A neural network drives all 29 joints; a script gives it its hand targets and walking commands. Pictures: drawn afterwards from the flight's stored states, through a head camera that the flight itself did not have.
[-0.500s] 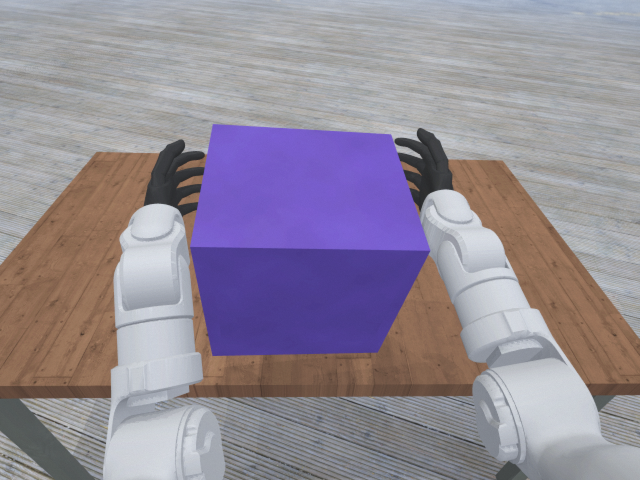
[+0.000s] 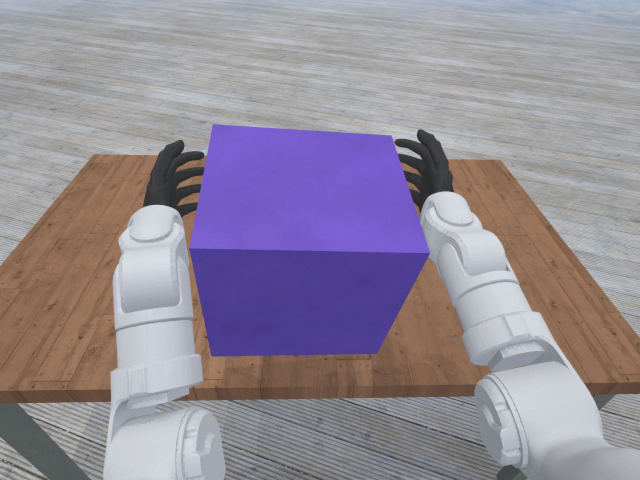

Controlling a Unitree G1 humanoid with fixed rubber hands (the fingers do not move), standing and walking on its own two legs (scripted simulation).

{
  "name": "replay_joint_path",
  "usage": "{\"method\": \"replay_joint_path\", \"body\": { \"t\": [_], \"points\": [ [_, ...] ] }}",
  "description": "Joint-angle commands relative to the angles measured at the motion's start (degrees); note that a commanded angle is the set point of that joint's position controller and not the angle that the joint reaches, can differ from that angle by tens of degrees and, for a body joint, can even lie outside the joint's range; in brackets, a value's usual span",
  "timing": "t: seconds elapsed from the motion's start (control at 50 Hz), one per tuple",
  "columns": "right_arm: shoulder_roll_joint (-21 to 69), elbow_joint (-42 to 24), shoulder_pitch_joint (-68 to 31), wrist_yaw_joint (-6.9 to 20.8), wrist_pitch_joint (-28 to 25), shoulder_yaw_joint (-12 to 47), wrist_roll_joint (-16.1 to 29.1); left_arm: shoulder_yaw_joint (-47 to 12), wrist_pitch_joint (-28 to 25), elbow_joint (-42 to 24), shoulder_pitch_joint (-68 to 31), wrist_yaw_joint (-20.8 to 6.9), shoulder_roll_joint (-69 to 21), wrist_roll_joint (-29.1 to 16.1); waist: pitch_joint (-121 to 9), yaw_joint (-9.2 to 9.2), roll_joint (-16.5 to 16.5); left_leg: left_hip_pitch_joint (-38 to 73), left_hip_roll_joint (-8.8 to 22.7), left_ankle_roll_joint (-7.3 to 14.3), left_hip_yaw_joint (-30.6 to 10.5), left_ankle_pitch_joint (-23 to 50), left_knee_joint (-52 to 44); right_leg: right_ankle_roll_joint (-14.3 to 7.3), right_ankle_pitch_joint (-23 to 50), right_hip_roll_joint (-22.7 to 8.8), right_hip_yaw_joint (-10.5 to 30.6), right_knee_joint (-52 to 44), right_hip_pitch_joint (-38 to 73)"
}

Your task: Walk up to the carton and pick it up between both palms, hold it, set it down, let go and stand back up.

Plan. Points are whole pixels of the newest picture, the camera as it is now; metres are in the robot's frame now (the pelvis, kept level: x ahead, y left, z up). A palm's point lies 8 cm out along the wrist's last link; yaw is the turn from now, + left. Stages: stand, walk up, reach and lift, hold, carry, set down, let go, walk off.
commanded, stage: hold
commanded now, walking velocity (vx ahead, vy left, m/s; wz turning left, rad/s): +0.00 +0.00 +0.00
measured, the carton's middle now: (300, 247) +0.37 +0.01 +0.14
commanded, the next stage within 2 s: none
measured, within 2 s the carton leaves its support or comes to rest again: neither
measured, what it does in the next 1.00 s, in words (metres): stands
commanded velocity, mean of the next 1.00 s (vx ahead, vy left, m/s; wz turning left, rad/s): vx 0.00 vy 0.00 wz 0.00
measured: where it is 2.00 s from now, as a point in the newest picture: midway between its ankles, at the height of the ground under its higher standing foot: outside the picture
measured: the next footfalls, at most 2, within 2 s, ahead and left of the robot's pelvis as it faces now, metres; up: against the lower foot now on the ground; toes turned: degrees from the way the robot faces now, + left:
none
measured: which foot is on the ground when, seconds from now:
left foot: down 0.00-1.00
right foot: down 0.00-1.00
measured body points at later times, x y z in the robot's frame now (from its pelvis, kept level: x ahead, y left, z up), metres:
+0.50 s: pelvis +0.00 +0.00 +0.00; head -0.05 +0.03 +0.45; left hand +0.38 +0.17 +0.20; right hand +0.39 -0.15 +0.21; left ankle +0.02 +0.14 -0.75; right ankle -0.01 -0.13 -0.75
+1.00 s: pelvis +0.00 +0.00 +0.00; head -0.06 +0.02 +0.45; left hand +0.37 +0.16 +0.21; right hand +0.38 -0.16 +0.21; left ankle +0.02 +0.14 -0.75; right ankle -0.01 -0.13 -0.75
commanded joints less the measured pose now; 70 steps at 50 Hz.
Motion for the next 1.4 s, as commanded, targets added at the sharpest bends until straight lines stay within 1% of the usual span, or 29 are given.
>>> {"method": "replay_joint_path", "body": {
  "t": [0.0, 0.02, 0.04, 0.06, 0.16, 0.24, 0.36, 0.6, 0.62, 0.64, 0.7, 0.72, 0.76, 0.78, 0.8, 0.86, 0.9, 0.94, 1.0, 1.04, 1.1, 1.14, 1.18, 1.2, 1.22, 1.26, 1.3, 1.34, 1.38],
  "points": [
    [35.62, -14.17, -36.86, 5.55, -1.40, 18.29, 2.70, -28.31, -2.95, -1.77, -36.49, -5.88, -30.28, -7.42, -14.30, -0.18, 3.17, 4.98, -4.82, -0.38, 2.92, 12.95, -1.33, 1.55, 6.03, 4.81, -1.91, -1.76, -1.81],
    [36.37, -15.83, -38.08, 5.78, -1.97, 18.38, 2.76, -30.00, -3.37, -3.32, -37.77, -5.64, -31.69, -8.55, -16.45, -0.42, 4.05, 5.26, -4.62, -0.73, 2.68, 13.69, -1.02, 1.33, 5.88, 5.08, -2.19, -1.32, -1.98],
    [34.71, -13.21, -41.29, 6.08, -2.05, 15.79, 1.08, -26.99, -3.50, 3.11, -39.82, -6.07, -30.17, -7.73, -12.15, 0.13, 2.00, 3.50, -4.81, 0.11, 3.00, 10.66, -2.01, 2.04, 5.42, 4.09, -2.14, -3.08, -2.44],
    [35.01, -12.07, -40.10, 6.40, -2.44, 15.42, 0.52, -26.21, -4.05, 3.88, -38.82, -6.26, -30.19, -7.45, -12.64, -0.20, 1.46, 3.70, -4.66, 0.25, 3.15, 10.20, -2.35, 2.02, 6.58, 4.22, -2.14, -2.73, -1.83],
    [34.98, -12.21, -39.76, 6.11, -3.74, 16.75, 1.86, -27.76, -5.78, 1.76, -39.23, -5.13, -31.29, -8.88, -19.33, -0.35, 3.18, 7.02, -4.96, -0.80, 2.56, 16.13, 0.04, 2.35, 11.76, 4.65, -2.11, -1.81, -0.23],
    [34.45, -10.81, -38.43, 6.01, -3.76, 16.84, 1.86, -26.59, -5.89, 2.47, -38.01, -5.12, -30.39, -8.08, -17.86, -0.07, 2.48, 6.20, -5.05, -0.55, 2.62, 15.96, -0.37, 2.54, 11.11, 4.61, -2.14, -1.95, -0.02],
    [34.92, -12.70, -39.33, 5.89, -4.31, 17.80, 2.71, -28.04, -6.26, 0.92, -38.56, -4.74, -31.17, -8.64, -18.57, -0.08, 3.14, 6.87, -5.02, -0.93, 2.30, 18.58, 0.47, 2.47, 12.65, 4.77, -2.13, -1.66, 0.15],
    [34.94, -11.45, -39.26, 6.07, -3.86, 16.97, 2.18, -28.13, -6.35, 1.89, -39.13, -4.41, -31.41, -8.89, -17.67, -0.17, 2.84, 6.07, -4.82, -0.76, 2.28, 15.68, -0.29, 2.36, 10.15, 4.61, -1.93, -2.11, -1.00],
    [34.47, -9.96, -34.85, 5.73, -2.78, 18.38, 3.35, -28.61, -4.95, 0.12, -35.00, -4.36, -31.70, -7.37, -17.46, -1.42, 4.62, 8.29, -4.68, -0.96, 2.02, 18.52, 0.19, 1.29, 11.34, 5.51, -1.62, -1.30, 0.06],
    [34.65, -13.50, -37.26, 5.58, -2.95, 19.00, 3.99, -29.21, -4.35, -1.26, -35.83, -4.58, -31.95, -8.06, -19.14, -0.98, 4.98, 7.65, -4.77, -1.13, 2.16, 19.39, 0.83, 1.19, 10.87, 5.58, -1.68, -1.35, -0.01],
    [36.18, -15.14, -37.54, 5.39, -1.97, 20.09, 5.05, -30.59, -4.26, -4.63, -37.75, -4.29, -31.42, -9.30, -19.75, -0.98, 4.15, 7.19, -5.26, -1.37, 2.15, 20.72, 1.26, 1.92, 12.84, 5.51, -1.84, -0.88, 0.32],
    [36.67, -16.29, -38.65, 5.41, -1.97, 20.42, 5.01, -31.02, -4.26, -4.42, -38.35, -4.24, -31.79, -9.64, -19.80, -0.78, 3.66, 6.68, -5.22, -1.29, 2.00, 18.96, 0.94, 2.14, 11.11, 5.54, -1.81, -0.87, -0.05],
    [36.71, -13.53, -38.66, 5.53, -1.13, 19.04, 3.64, -28.63, -4.00, -1.32, -38.84, -4.58, -30.64, -8.67, -16.62, -0.21, 2.15, 4.46, -5.21, -0.10, 2.51, 13.17, -0.73, 2.23, 6.76, 5.06, -1.71, -1.66, -1.42],
    [36.45, -11.86, -38.85, 5.78, -0.88, 18.30, 2.87, -26.83, -3.81, 1.33, -38.42, -4.80, -30.02, -7.52, -14.64, 0.80, 1.70, 2.88, -5.13, 0.48, 2.94, 10.19, -1.86, 2.02, 4.42, 4.81, -1.64, -2.12, -1.89],
    [36.85, -11.34, -38.67, 6.12, -1.06, 17.80, 2.65, -27.42, -3.86, 0.48, -38.81, -4.80, -30.55, -7.41, -14.28, 0.83, 2.75, 2.64, -4.94, 0.45, 3.02, 9.34, -2.47, 1.74, 3.44, 4.78, -1.64, -2.06, -2.35],
    [36.74, -11.72, -39.91, 6.11, -1.55, 17.81, 3.20, -28.59, -3.83, -0.38, -39.91, -4.83, -31.34, -8.02, -16.67, 0.26, 3.55, 4.51, -4.81, -0.04, 2.85, 12.43, -1.41, 1.60, 5.43, 5.02, -1.55, -1.64, -2.04],
    [37.35, -12.53, -40.09, 5.67, -1.49, 18.62, 3.55, -28.33, -3.95, -0.68, -39.86, -5.06, -31.04, -8.13, -18.14, 0.08, 2.43, 5.92, -4.94, 0.04, 2.71, 15.48, -0.20, 2.10, 8.78, 5.19, -1.75, -1.24, -1.07],
    [36.80, -12.26, -40.07, 5.40, -1.09, 18.67, 3.53, -26.47, -3.30, 1.24, -38.03, -5.47, -30.31, -7.20, -16.15, 0.75, 2.27, 5.07, -5.27, 0.33, 3.11, 14.48, -0.71, 2.12, 8.85, 4.95, -1.63, -1.69, -0.59],
    [36.80, -11.89, -39.29, 5.08, -0.79, 18.81, 3.45, -25.14, -3.19, 1.40, -37.49, -6.19, -29.39, -6.65, -15.74, 0.66, 0.76, 4.04, -5.52, 0.77, 3.39, 13.80, -1.20, 2.66, 10.97, 4.66, -1.23, -1.36, 1.15],
    [36.38, -12.98, -37.77, 4.82, -0.84, 19.22, 4.50, -27.42, -3.49, -2.27, -37.97, -6.32, -30.07, -8.01, -18.32, -0.46, 2.02, 5.92, -5.51, -0.41, 3.00, 17.51, -0.20, 2.64, 13.93, 4.94, -1.49, -0.86, 2.09],
    [36.61, -14.09, -38.01, 4.76, -1.05, 18.73, 3.86, -28.72, -4.08, -3.22, -40.09, -6.16, -30.30, -8.65, -18.08, -1.53, 2.81, 6.50, -5.50, -0.91, 2.57, 16.39, -0.03, 2.61, 11.56, 4.86, -1.94, -1.17, 0.11],
    [36.55, -12.64, -36.96, 4.98, -0.83, 18.68, 3.54, -27.21, -3.88, -1.15, -38.48, -6.13, -29.70, -7.37, -15.87, -0.45, 2.79, 5.42, -5.69, -0.39, 2.88, 14.04, -0.89, 2.55, 9.95, 4.59, -1.88, -1.54, -0.26],
    [36.19, -14.16, -38.73, 5.49, -1.47, 18.31, 3.37, -27.97, -3.69, -1.29, -38.26, -6.03, -31.17, -7.76, -16.72, -0.18, 3.32, 5.38, -5.24, -0.49, 2.89, 13.84, -1.12, 2.08, 8.14, 4.77, -1.93, -1.58, -0.65],
    [35.94, -11.66, -37.31, 5.47, -1.08, 17.59, 2.98, -27.35, -3.68, -0.38, -38.14, -6.05, -30.40, -7.24, -14.21, -0.59, 3.17, 5.25, -5.24, -0.52, 2.99, 13.41, -1.37, 2.05, 7.47, 4.69, -1.87, -1.92, -1.65],
    [36.33, -12.27, -38.52, 5.61, -1.41, 17.90, 2.94, -26.45, -3.64, -0.19, -38.34, -6.07, -30.36, -6.76, -15.08, 0.32, 2.48, 5.10, -5.27, -0.14, 3.11, 13.38, -1.49, 2.10, 7.07, 4.80, -2.01, -2.05, -1.23],
    [37.02, -15.77, -40.60, 5.63, -2.42, 19.05, 3.74, -28.41, -3.81, -0.95, -37.99, -5.75, -31.69, -7.89, -17.86, 0.41, 3.49, 5.46, -5.41, -0.31, 3.11, 15.28, -0.43, 1.99, 8.70, 4.94, -1.81, -1.45, -1.06],
    [36.95, -15.40, -40.72, 5.42, -2.22, 19.40, 3.94, -28.07, -3.85, -0.93, -38.14, -5.50, -31.03, -7.95, -18.59, 0.46, 2.93, 6.16, -5.33, -0.07, 3.10, 15.85, -0.07, 2.14, 9.41, 5.08, -1.74, -1.07, -0.42],
    [36.53, -12.53, -39.97, 5.49, -1.55, 18.39, 2.81, -26.66, -3.50, 1.73, -37.62, -5.61, -30.09, -6.96, -15.02, 0.77, 1.52, 4.26, -5.22, 0.65, 3.42, 11.29, -1.50, 2.19, 5.53, 4.74, -1.64, -2.01, -1.91],
    [36.87, -13.93, -39.88, 5.76, -1.96, 18.27, 3.27, -28.57, -3.90, -1.10, -38.60, -5.42, -31.39, -8.28, -17.27, 0.20, 2.39, 4.75, -4.87, 0.11, 3.21, 12.30, -1.50, 1.93, 6.35, 5.05, -1.92, -1.52, -1.66]
  ]
}}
